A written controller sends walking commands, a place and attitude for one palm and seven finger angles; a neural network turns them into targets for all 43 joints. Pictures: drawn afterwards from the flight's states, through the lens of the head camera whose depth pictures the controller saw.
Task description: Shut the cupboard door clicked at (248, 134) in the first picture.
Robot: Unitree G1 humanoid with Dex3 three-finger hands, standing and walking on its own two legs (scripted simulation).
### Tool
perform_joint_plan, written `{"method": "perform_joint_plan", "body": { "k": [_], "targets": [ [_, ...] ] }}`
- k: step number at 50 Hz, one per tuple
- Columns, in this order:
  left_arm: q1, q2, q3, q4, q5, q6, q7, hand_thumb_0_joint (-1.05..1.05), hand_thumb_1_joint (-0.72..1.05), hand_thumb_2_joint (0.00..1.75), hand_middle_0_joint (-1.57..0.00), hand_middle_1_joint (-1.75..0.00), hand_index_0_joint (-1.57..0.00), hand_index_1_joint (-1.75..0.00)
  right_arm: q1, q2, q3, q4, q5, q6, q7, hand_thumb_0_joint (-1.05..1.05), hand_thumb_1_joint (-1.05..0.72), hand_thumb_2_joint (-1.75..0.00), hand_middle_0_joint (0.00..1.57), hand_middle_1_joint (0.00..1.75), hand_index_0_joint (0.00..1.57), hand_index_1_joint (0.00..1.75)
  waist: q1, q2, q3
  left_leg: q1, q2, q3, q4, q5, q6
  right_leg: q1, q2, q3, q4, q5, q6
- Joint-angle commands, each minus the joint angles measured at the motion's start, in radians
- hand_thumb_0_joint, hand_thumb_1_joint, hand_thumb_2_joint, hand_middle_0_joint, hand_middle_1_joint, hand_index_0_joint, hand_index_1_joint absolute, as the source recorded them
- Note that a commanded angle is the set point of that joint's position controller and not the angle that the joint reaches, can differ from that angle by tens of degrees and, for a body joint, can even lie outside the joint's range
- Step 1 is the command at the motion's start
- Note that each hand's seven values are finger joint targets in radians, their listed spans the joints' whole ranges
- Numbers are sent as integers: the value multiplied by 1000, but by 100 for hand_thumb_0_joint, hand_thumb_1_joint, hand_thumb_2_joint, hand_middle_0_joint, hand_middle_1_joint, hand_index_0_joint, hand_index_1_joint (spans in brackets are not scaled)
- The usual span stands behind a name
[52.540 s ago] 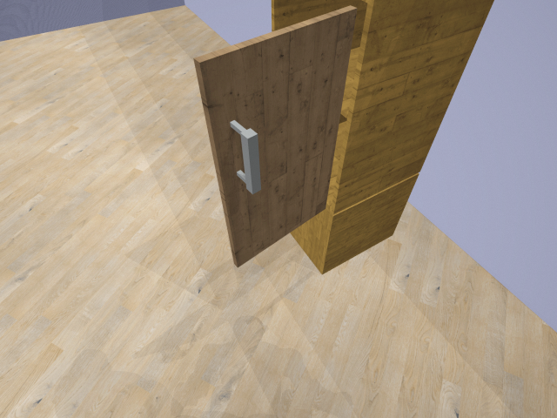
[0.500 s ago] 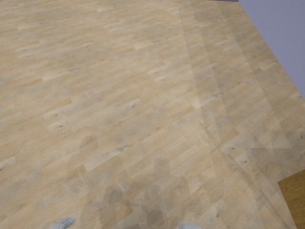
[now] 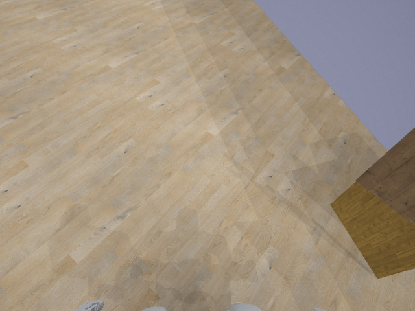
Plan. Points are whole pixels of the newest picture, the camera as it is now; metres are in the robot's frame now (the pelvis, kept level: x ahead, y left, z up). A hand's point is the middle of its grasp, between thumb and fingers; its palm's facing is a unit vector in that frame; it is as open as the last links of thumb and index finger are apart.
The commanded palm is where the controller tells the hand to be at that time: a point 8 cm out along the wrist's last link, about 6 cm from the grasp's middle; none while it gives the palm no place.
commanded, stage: turn to face it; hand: left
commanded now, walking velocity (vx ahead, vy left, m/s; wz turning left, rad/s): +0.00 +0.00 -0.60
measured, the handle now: out of the picture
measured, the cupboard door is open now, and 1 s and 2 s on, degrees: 23 23 23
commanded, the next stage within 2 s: take the last steps up to it in 1.28 s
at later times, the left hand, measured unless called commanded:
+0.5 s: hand (143, 292) +0.17 +0.14 -0.15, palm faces -0.28 -0.92 -0.25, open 7.3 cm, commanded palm none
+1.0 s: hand (182, 246) +0.27 +0.07 -0.15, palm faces -0.55 -0.79 -0.26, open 7.3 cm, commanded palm none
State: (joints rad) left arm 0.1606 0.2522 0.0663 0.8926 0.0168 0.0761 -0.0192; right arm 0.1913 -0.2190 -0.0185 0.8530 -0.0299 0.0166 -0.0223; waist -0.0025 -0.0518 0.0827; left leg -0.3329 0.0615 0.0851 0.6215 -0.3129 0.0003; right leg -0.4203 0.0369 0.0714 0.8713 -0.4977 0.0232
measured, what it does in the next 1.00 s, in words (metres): steps on the spot, turning right: right foot, then left foot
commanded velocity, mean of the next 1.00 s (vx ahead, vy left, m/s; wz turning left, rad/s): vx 0.00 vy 0.00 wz -0.55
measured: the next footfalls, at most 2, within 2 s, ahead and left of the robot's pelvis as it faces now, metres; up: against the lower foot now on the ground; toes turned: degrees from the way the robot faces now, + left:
right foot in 0.30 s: +0.02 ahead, -0.15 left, +0.00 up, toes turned -15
left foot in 0.64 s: +0.13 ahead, +0.08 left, +0.00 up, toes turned -18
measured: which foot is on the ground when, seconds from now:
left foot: down 0.00-0.28, up 0.30-0.62, down 0.64-1.00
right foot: up 0.00-0.28, down 0.30-0.64, up 0.66-0.98, down 1.00-1.00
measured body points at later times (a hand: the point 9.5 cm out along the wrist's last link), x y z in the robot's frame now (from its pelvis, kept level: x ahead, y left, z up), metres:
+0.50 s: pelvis +0.02 -0.03 +0.01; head +0.07 -0.06 +0.45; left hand +0.18 +0.19 -0.13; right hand +0.02 -0.31 -0.14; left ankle +0.05 +0.11 -0.67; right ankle -0.02 -0.14 -0.73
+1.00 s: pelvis +0.05 -0.04 +0.00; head +0.08 -0.08 +0.44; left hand +0.30 +0.11 -0.13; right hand -0.06 -0.28 -0.15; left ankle +0.10 +0.09 -0.73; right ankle -0.03 -0.13 -0.73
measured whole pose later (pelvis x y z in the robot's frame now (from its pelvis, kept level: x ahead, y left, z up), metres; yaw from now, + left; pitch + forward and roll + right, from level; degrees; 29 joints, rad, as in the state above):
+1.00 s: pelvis +0.05 -0.04 +0.00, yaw -34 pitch +1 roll +0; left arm 0.11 0.26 0.06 0.87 0.02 0.05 -0.04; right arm 0.25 -0.25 -0.04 0.90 -0.03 0.04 -0.01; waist -0.03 0.03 0.08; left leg -0.27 0.17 0.22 0.65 -0.37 -0.05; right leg -0.27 -0.02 -0.07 0.59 -0.32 0.00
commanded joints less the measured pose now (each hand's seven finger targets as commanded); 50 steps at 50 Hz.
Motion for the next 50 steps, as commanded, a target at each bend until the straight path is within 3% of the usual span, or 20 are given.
{"method": "perform_joint_plan", "body": {
  "k": [1, 9, 12, 13, 14, 15, 17, 19, 21, 26, 29, 30, 31, 32, 33, 37, 43, 47, 48, 50],
  "targets": [
    [-55, 87, 37, -105, 1, -24, -16, 0, 90, 90, -20, -30, -20, -30, 43, -204, -55, -66, -7, -22, -22, 0, -90, -90, 20, 30, 20, 30, -10, 231, -104, 187, 311, -201, -261, 505, 144, -146, -64, -45, 315, -18, 28],
    [-90, 45, 21, -112, 2, -24, -27, 0, 90, 90, -20, -30, -20, -30, 78, -221, -76, -22, -3, -8, -9, 0, -90, -90, 20, 30, 20, 30, -41, 286, -124, 242, 300, -17, -190, 515, 112, 12, -41, -168, -71, 41, 14],
    [-7, 68, 27, -87, 3, -36, -22, 0, 90, 90, -20, -30, -20, -30, 42, -233, -83, -23, 4, -1, -2, 0, -90, -90, 20, 30, 20, 30, 9, 240, -140, 165, 277, 39, -67, 410, 48, 200, -24, -194, -352, 246, -10],
    [54, 120, 35, -68, 7, -43, -15, 0, 90, 90, -20, -30, -20, -30, 42, -214, -84, -31, 12, 1, 5, 0, -90, -90, 20, 30, 20, 30, 36, 144, -156, 54, 237, 64, 54, 305, 1, 352, -76, -118, -454, 362, -40],
    [118, 223, 57, -49, 16, -55, -1, 0, 90, 90, -20, -30, -20, -30, 0, -134, -66, -72, 18, 3, 9, 0, -90, -90, 20, 30, 20, 30, 76, -170, -153, -191, 96, 138, 268, -147, -63, 489, -323, 208, -523, 613, -133],
    [157, 268, 58, -36, 1, -57, 10, 0, 90, 90, -20, -30, -20, -30, -57, -128, -54, -103, 19, 15, 3, 0, -90, -90, 20, 30, 20, 30, 99, -205, -131, -277, 32, 19, 449, -355, -76, 406, -438, 322, -530, 796, -229],
    [71, 227, 60, -59, 4, -54, 29, 0, 90, 90, -20, -30, -20, -30, -74, -138, -55, -89, 18, 21, -11, 0, -90, -90, 20, 30, 20, 30, 58, -252, -93, -348, 50, -99, 572, -263, -75, 347, -377, 335, -552, 633, -253],
    [-24, 174, 43, -89, 6, -51, 34, 0, 90, 90, -20, -30, -20, -30, -32, -138, -53, -57, 15, 16, -2, 0, -90, -90, 20, 30, 20, 30, 4, -134, -119, -269, 65, -84, 516, -151, -86, 314, -294, 182, -494, 664, -220],
    [-17, 175, 41, -88, 7, -57, 31, 0, 90, 90, -20, -30, -20, -30, -20, -117, -47, -49, 16, 17, 3, 0, -90, -90, 20, 30, 20, 30, 4, -102, -138, -207, 35, -55, 413, -126, -93, 302, -262, 145, -467, 752, -209],
    [-6, 200, 51, -79, 10, -51, 26, 0, 90, 90, -20, -30, -20, -30, -18, -105, -45, -63, 23, 12, 1, 0, -90, -90, 20, 30, 20, 30, 9, -103, -144, -115, -12, -37, 183, -105, -88, 273, -250, 212, -447, 720, -208],
    [-42, 187, 51, -83, 3, -44, 24, 0, 90, 90, -20, -30, -20, -30, 55, -116, -47, -46, 25, 0, -6, 0, -90, -90, 20, 30, 20, 30, -33, -99, -150, 60, -29, -39, -79, 48, -77, 181, -204, 232, -378, 661, -147],
    [-49, 158, 43, -91, -4, -40, 22, 0, 90, 90, -20, -30, -20, -30, 96, -147, -52, -32, 21, -10, -9, 0, -90, -90, 20, 30, 20, 30, -50, -27, -170, 192, 23, -74, -215, 133, -59, 92, -149, 190, -310, 561, -98],
    [-7, 96, 32, -105, -12, -34, 14, 0, 90, 90, -20, -30, -20, -30, 117, -240, -67, -35, 5, -19, -12, 0, -90, -90, 20, 30, 20, 30, -44, 241, -199, 315, 245, -302, -279, 282, 27, -68, -3, 70, -132, 229, -32],
    [-6, 86, 27, -123, -8, -37, 9, 0, 90, 90, -20, -30, -20, -30, 137, -289, -73, -47, 1, -14, -13, 0, -90, -90, 20, 30, 20, 30, -49, 354, -184, 289, 423, -418, -306, 416, 143, -129, 20, -41, 108, -145, -3],
    [-23, 108, 28, -116, 2, -32, 10, 0, 90, 90, -20, -30, -20, -30, 115, -275, -65, -47, -4, -15, -17, 0, -90, -90, 20, 30, 20, 30, -50, 349, -173, 231, 434, -418, -295, 437, 178, -134, -18, -4, 265, -151, 3],
    [-39, 83, 34, -92, 0, -23, -16, 0, 90, 90, -20, -30, -20, -30, 32, -197, -53, -71, -5, -19, -21, 0, -90, -90, 20, 30, 20, 30, -13, 224, -121, 239, 292, -136, -234, 588, 134, -144, -68, -59, 299, -5, 34],
    [-93, 49, 20, -106, 2, -22, -25, 0, 90, 90, -20, -30, -20, -30, 89, -218, -67, -25, -4, -10, -11, 0, -90, -90, 20, 30, 20, 30, -46, 271, -121, 235, 285, -35, -206, 559, 117, -10, -48, -151, -4, 27, 18],
    [-19, 61, 18, -81, 3, -38, -18, 0, 90, 90, -20, -30, -20, -30, 53, -234, -77, -14, 2, -3, -2, 0, -90, -90, 20, 30, 20, 30, -2, 252, -152, 185, 272, 17, -98, 468, 64, 177, -25, -186, -316, 223, -8],
    [34, 96, 23, -64, 6, -45, -13, 0, 90, 90, -20, -30, -20, -30, 51, -222, -78, -15, 9, -1, 3, 0, -90, -90, 20, 30, 20, 30, 23, 185, -166, 108, 235, 41, -9, 386, 20, 303, -47, -150, -439, 346, -26],
    [147, 256, 51, -22, 8, -63, 13, 0, 90, 90, -20, -30, -20, -30, -21, -113, -49, -76, 20, 6, 6, 0, -90, -90, 20, 30, 20, 30, 86, -218, -159, -265, 17, 69, 377, -352, -74, 468, -431, 291, -510, 864, -213]
  ]
}}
